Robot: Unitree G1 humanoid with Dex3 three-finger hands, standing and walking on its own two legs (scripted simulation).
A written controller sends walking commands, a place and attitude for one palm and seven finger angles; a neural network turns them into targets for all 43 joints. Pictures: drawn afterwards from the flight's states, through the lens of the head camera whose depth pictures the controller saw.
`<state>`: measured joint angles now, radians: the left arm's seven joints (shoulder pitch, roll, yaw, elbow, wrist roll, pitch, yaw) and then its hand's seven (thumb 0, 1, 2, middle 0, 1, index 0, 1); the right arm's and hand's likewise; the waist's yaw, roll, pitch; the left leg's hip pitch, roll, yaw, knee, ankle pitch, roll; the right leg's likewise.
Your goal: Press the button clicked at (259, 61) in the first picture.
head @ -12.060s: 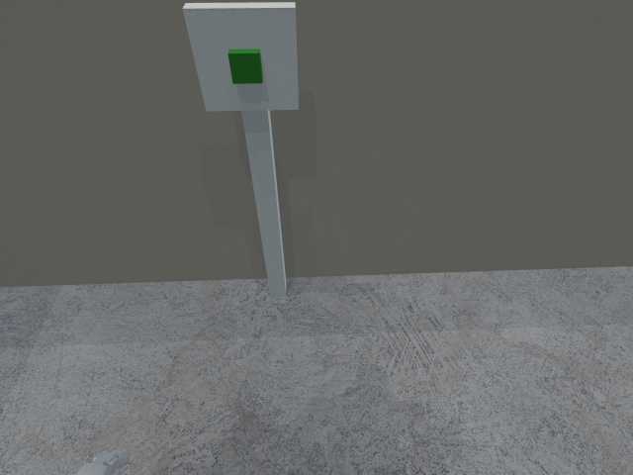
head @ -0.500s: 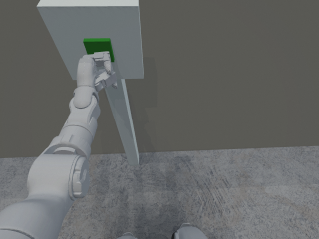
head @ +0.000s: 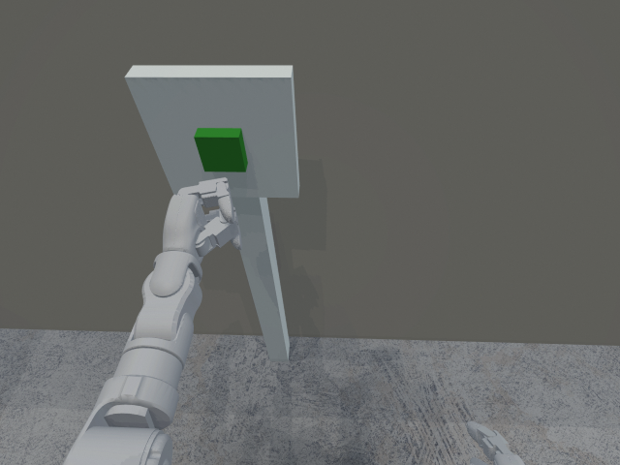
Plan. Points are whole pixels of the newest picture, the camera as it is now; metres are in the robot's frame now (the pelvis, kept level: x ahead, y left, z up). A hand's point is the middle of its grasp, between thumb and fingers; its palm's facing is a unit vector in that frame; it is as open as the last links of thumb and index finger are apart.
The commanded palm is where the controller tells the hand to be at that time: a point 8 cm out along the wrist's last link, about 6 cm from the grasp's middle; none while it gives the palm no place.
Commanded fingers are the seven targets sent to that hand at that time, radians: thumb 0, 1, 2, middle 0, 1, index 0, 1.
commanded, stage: pull the fist back off the button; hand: left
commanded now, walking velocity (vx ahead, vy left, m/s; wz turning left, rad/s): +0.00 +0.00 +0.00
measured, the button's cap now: (222, 149) +0.50 +0.14 +0.15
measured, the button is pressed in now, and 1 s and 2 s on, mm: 0 0 0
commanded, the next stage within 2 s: draw the hand back to the body in 0.16 s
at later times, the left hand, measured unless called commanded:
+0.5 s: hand (206, 251) +0.33 +0.13 +0.13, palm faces -0.03 -1.00 -0.02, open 3.1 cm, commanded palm +0.29 +0.19 +0.13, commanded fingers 0.00 0.90 0.90 -1.30 -1.50 -1.30 -1.50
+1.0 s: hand (109, 323) +0.23 +0.20 +0.15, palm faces +0.22 -0.95 -0.23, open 3.1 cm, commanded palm +0.19 +0.25 +0.16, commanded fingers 0.00 0.90 0.90 -1.30 -1.50 -1.30 -1.50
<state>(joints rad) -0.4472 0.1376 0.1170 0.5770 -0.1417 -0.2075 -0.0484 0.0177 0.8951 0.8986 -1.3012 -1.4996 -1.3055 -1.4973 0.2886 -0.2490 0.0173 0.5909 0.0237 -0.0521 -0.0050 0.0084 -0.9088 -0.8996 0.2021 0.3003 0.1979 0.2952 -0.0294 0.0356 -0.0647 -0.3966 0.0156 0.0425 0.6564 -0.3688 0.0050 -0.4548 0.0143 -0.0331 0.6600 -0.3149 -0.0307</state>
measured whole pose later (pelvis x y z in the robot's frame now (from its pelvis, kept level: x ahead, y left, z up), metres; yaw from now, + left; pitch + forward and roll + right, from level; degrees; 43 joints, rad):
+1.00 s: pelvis -0.01 +0.01 +0.02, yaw +1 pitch -5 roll +0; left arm 0.20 0.25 0.07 -0.20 -0.06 -0.06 0.06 0.02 0.89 0.90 -1.30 -1.50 -1.30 -1.50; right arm 0.17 -0.22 0.07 0.61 -0.01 -0.09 -0.07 0.01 -0.91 -0.90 0.20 0.30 0.20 0.30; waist 0.05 0.06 0.04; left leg -0.09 0.00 0.02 0.43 -0.25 0.02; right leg -0.13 0.00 -0.05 0.41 -0.20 -0.02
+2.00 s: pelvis -0.01 +0.02 +0.02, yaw +1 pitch -3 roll -1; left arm 0.55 0.33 0.34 -0.47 -0.04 -0.17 0.11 0.01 0.89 0.90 -1.31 -1.50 -1.31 -1.50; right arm 0.19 -0.22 0.03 0.60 -0.02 -0.07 -0.06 0.01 -0.90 -0.90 0.21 0.30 0.20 0.30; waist 0.03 0.07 0.01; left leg -0.13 0.01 0.03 0.44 -0.26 0.03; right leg -0.15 0.01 -0.04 0.37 -0.17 -0.01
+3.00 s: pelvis -0.15 +0.02 +0.01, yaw +0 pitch +1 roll -2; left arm 0.64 0.44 0.36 -0.64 -0.04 -0.29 0.12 0.01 0.88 0.90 -1.31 -1.50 -1.31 -1.50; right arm 0.15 -0.20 -0.01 0.57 0.00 -0.08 -0.06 0.01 -0.90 -0.90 0.21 0.30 0.20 0.30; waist -0.02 0.01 0.02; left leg -0.49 0.00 -0.01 0.63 -0.20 0.01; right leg -0.28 0.08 0.03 0.53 -0.28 -0.02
